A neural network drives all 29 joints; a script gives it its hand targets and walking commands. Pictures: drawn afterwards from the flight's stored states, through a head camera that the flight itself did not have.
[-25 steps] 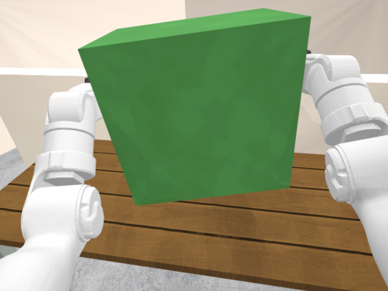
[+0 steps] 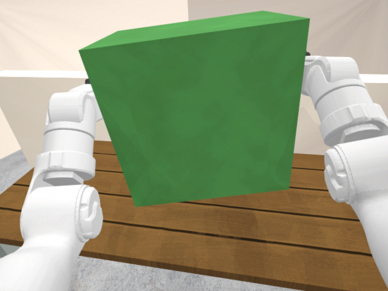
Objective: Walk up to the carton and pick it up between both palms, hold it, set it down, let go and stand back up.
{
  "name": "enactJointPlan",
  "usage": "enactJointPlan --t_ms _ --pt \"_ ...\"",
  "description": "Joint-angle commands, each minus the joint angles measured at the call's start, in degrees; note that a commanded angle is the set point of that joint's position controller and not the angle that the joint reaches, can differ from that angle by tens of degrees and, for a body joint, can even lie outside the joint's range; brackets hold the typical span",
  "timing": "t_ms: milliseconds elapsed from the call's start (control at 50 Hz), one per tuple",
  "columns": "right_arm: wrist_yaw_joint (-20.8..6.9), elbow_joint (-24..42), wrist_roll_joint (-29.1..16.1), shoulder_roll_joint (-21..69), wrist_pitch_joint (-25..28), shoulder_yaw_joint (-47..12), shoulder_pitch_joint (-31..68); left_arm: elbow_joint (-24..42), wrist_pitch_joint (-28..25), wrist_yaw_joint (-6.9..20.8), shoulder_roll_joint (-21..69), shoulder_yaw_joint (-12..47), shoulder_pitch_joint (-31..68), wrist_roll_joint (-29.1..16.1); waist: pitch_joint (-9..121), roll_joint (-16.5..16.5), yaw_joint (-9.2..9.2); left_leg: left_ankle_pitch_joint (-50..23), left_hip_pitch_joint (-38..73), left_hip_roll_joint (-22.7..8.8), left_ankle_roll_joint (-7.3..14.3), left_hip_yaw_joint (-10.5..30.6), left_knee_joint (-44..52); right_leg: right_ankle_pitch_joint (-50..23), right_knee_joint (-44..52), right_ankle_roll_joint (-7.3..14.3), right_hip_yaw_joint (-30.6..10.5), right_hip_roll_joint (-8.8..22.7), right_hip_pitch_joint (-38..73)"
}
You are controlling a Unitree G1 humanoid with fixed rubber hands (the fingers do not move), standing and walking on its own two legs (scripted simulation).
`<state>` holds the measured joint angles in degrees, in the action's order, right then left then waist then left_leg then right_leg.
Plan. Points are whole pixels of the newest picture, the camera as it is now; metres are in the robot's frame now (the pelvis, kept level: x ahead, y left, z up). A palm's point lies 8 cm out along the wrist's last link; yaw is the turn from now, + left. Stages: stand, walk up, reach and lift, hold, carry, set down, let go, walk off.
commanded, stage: hold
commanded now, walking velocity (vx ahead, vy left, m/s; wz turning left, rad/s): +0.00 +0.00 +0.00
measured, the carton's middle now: (200, 107) +0.35 -0.03 +0.29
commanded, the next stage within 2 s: none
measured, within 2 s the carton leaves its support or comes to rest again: neither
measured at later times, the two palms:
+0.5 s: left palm (100, 96) +0.38 +0.16 +0.32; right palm (299, 70) +0.36 -0.22 +0.35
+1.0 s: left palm (99, 99) +0.38 +0.16 +0.31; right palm (297, 74) +0.36 -0.22 +0.34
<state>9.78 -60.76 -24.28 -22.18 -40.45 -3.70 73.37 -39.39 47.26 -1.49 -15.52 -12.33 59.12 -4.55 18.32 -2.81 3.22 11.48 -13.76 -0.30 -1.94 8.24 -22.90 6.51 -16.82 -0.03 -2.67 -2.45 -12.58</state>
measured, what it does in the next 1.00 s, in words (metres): stands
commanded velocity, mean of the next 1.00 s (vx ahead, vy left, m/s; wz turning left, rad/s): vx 0.00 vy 0.00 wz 0.00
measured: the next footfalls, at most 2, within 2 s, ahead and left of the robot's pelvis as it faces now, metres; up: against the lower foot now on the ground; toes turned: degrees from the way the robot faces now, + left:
none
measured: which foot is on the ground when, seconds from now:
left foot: down 0.00-1.00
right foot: down 0.00-1.00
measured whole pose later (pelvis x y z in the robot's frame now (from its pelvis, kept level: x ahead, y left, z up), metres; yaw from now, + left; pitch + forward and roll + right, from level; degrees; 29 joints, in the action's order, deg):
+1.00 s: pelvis +0.00 +0.00 +0.00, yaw +0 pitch +2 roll -2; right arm 9.8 -58.7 -24.8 -22.7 -41.1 -3.8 72.2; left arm -37.2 47.7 -1.8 -14.5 -12.6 57.9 -3.9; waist 17.6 -2.8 3.7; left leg 11.8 -13.3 -0.2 -1.7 8.1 -23.1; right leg 6.7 -16.4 -0.3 -2.9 -2.4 -11.7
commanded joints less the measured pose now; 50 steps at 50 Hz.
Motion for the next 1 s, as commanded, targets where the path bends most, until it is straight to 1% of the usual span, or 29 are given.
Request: enactJointPlan --t_ms 0,20,40,60,100,120,180,260,360,400,420,480,520,540,580,620,700,720,740,760,780,800,820,880,900,920,940,960,980 --pt "-8.76 23.85 -11.64 46.32 2.08 -3.8 47.58 16.26 -5.85 8.4 38.5 15.83 60.24 -9.88 16.68 0.26 0.68 -8.13 -0.9 2.22 -1.28 -2.66 3.66 -10.55 -0.01 0.31 -0.04 -0.74 13.88" --pt "-8.69 25.71 -11.35 45.53 2.19 -3.06 48.01 16.23 -6.07 8.23 38.48 16.92 60.44 -10.61 18.8 0.51 1.94 -6.73 -1.52 1.89 -1.16 -2.65 4.07 -10.58 0.03 0.54 -0.19 -0.69 14.1" --pt "-8.8 23.76 -11.45 46.27 1.73 -4.28 46.44 15.89 -5.9 8.32 36.65 13.51 58.73 -8.66 16.74 2.26 -0.15 -7.43 -1.58 1.86 -0.4 -2.87 4.46 -10.54 0.09 0.18 -0.31 -0.98 15.1" --pt "-8.58 23.47 -10.5 44.95 1.83 -2.84 46.42 14.57 -6.0 8.42 37.23 14.86 59.16 -9.65 17.72 1.39 1.48 -6.14 -2.01 1.99 -0.87 -3.22 4.45 -10.88 0.2 0.39 -0.64 -0.54 14.39" --pt "-9.19 22.87 -10.88 45.66 1.81 -2.87 47.77 16.05 -6.06 8.23 37.28 14.67 61.66 -9.52 17.5 -0.28 -0.02 -5.9 -2.94 1.96 -0.96 -2.8 4.44 -8.73 0.04 0.68 -0.48 -0.59 14.57" --pt "-8.96 25.04 -11.7 45.34 2.09 -2.78 47.51 16.86 -6.46 8.12 38.97 16.62 61.69 -11.22 19.58 -0.51 1.7 -6.88 -1.53 2.07 -1.2 -2.7 4.0 -9.54 0.03 0.4 -0.52 -0.57 14.24" --pt "-9.16 23.78 -11.5 46.94 1.87 -4.79 47.41 14.6 -6.08 8.07 35.63 13.25 58.95 -9.14 17.91 3.36 -1.25 -7.07 -2.3 2.29 -0.05 -3.08 3.8 -10.37 -0.02 -0.03 0.04 -0.66 14.8" --pt "-9.12 22.25 -10.1 46.06 2.08 -2.39 48.85 13.98 -6.45 8.32 37.39 14.49 61.56 -10.2 17.22 1.74 0.95 -3.66 -2.79 1.9 -0.37 -2.96 4.89 -7.63 0.28 0.31 -0.45 -0.27 13.62" --pt "-9.07 23.49 -12.02 47.25 2.07 -4.37 47.72 15.16 -6.39 7.78 36.6 14.33 59.91 -9.67 18.24 1.71 -0.54 -7.78 -1.98 2.14 -0.24 -2.65 3.88 -11.81 -0.58 0.22 -0.43 -0.62 15.01" --pt "-8.95 24.01 -12.07 47.17 1.84 -3.98 47.48 16.63 -6.62 8.1 37.45 15.13 60.69 -10.6 19.94 1.3 0.28 -8.18 -1.12 2.46 -0.71 -2.77 3.73 -12.66 -0.49 -0.01 -0.54 -0.51 15.41" --pt "-8.68 23.35 -11.15 45.67 1.85 -3.05 45.43 17.6 -6.55 8.21 37.87 16.92 60.42 -11.18 18.33 0.36 2.75 -9.35 -0.63 2.3 -1.34 -2.79 3.41 -14.03 -0.36 0.31 -0.33 -0.51 15.18" --pt "-8.37 24.19 -12.03 46.19 1.17 -5.15 43.29 17.42 -5.84 8.35 35.38 13.47 56.28 -8.43 17.4 2.56 0.11 -12.78 0.76 2.45 -0.73 -2.9 3.11 -16.93 -0.37 -0.46 -0.29 -0.72 16.78" --pt "-8.26 23.0 -11.02 44.92 1.41 -3.28 44.69 15.77 -5.76 9.1 36.42 15.26 57.41 -8.84 15.9 1.2 2.27 -8.15 -0.24 2.48 -1.02 -2.82 3.64 -12.86 0.0 -0.41 -0.04 -0.22 15.4" --pt "-8.43 22.52 -11.38 45.36 1.28 -3.83 44.61 15.4 -5.6 9.2 35.39 13.61 57.42 -8.68 14.5 2.38 0.39 -7.71 -1.45 2.22 -0.63 -2.57 3.73 -12.64 -0.09 -0.11 -0.55 -0.44 14.91" --pt "-8.46 25.77 -11.9 46.5 1.71 -4.46 45.87 19.26 -6.26 8.63 36.94 15.97 60.3 -10.21 18.31 1.36 1.58 -8.79 -0.71 2.47 -0.88 -3.03 3.79 -12.45 -0.14 -0.07 -0.09 -0.72 15.35" --pt "-8.72 26.09 -12.5 47.19 1.72 -5.28 47.11 18.0 -6.41 8.13 36.84 15.0 60.19 -10.43 19.2 2.43 -0.29 -10.69 -0.25 2.54 -0.51 -2.9 3.15 -14.21 -0.59 -0.23 -0.3 -0.77 15.99" --pt "-8.37 29.84 -13.65 45.46 2.1 -4.88 45.18 22.38 -5.99 7.69 38.05 18.29 58.96 -11.21 21.45 0.4 1.55 -15.39 1.69 2.51 -1.98 -2.56 1.79 -18.78 -1.18 -0.06 0.15 -1.21 17.02" --pt "-8.58 29.94 -13.76 46.68 2.14 -6.34 45.94 21.25 -5.7 7.47 38.18 16.69 57.88 -10.01 20.62 1.26 -0.21 -16.4 1.7 2.55 -1.69 -2.67 1.98 -18.51 -1.25 -0.18 0.35 -1.36 16.86" --pt "-8.54 26.64 -12.37 43.46 1.6 -2.75 42.67 22.09 -5.92 7.75 38.54 18.85 58.87 -11.85 18.61 0.12 4.25 -14.46 2.14 1.98 -2.24 -2.36 2.97 -17.9 -0.76 -0.06 0.36 -1.13 14.94" --pt "-8.73 27.96 -13.03 46.39 1.75 -6.27 46.75 18.6 -5.52 7.87 37.25 14.7 57.34 -9.23 16.67 2.79 -1.34 -12.43 -0.05 2.73 -0.94 -2.55 2.67 -14.85 -0.54 -0.2 0.22 -1.2 14.85" --pt "-8.78 26.47 -11.52 44.83 1.7 -3.58 45.43 19.61 -5.97 8.04 37.75 16.72 58.74 -10.8 16.08 1.29 2.4 -8.96 0.09 2.25 -1.3 -2.79 3.52 -12.71 0.21 -0.14 0.01 -0.74 13.75" --pt "-8.69 27.71 -12.62 45.89 1.52 -6.2 44.99 19.05 -5.46 7.98 37.31 15.45 55.94 -8.8 17.37 2.18 0.0 -11.07 0.21 2.36 -1.03 -3.26 3.33 -14.59 -0.17 -0.28 -0.2 -1.01 15.87" --pt "-8.43 27.61 -11.79 46.2 1.45 -4.43 44.41 20.82 -5.89 8.28 37.49 16.51 57.6 -10.12 18.64 2.83 2.0 -11.02 0.61 2.41 -1.12 -2.75 2.97 -15.87 -0.27 -0.16 -0.07 -0.89 16.22" --pt "-8.48 24.34 -11.92 45.26 0.92 -4.06 44.47 18.84 -5.39 8.5 36.66 15.34 58.85 -8.76 15.8 0.65 0.72 -10.06 -0.1 1.97 -1.43 -2.55 3.87 -13.63 -0.31 0.47 -0.43 -1.02 14.64" --pt "-8.33 25.38 -11.68 45.48 1.07 -3.99 44.57 18.13 -5.36 8.7 36.78 15.17 57.64 -9.58 16.16 2.88 1.56 -10.91 0.39 2.25 -1.25 -2.95 3.71 -14.9 -0.06 -0.22 -0.06 -0.97 14.33" --pt "-8.74 25.63 -12.06 45.9 1.16 -4.8 45.76 17.61 -5.28 8.28 37.4 15.62 58.16 -8.99 16.23 2.08 -0.29 -11.04 -0.42 2.21 -1.28 -2.58 3.39 -14.23 -0.59 -0.15 -0.07 -1.18 14.49" --pt "-8.6 25.48 -11.82 45.0 1.06 -3.46 45.07 18.62 -5.37 8.43 37.67 17.14 58.77 -9.82 18.14 0.04 2.31 -10.38 -0.15 2.24 -1.49 -2.37 3.22 -15.41 -0.53 0.13 -0.24 -0.79 15.62" --pt "-8.55 27.84 -12.58 47.11 1.18 -5.69 45.71 19.53 -5.67 8.51 37.33 15.72 57.97 -10.38 19.78 3.37 -0.1 -10.83 0.43 2.37 -0.74 -2.51 3.02 -15.14 -0.66 -0.53 -0.07 -1.16 16.53" --pt "-8.72 28.58 -12.77 46.94 1.36 -5.42 48.29 19.96 -5.93 8.03 37.47 16.26 60.24 -10.86 21.64 1.7 0.09 -10.13 -0.14 2.46 -0.6 -2.47 3.25 -14.74 -0.56 0.15 -0.61 -0.71 16.5"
